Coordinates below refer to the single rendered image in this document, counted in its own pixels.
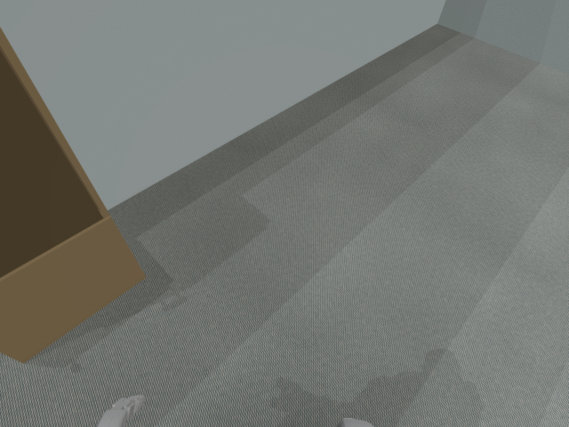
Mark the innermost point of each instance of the robot left hand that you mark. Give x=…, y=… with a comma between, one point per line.
x=121, y=412

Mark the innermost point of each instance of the cupboard door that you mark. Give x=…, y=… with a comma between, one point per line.
x=42, y=200

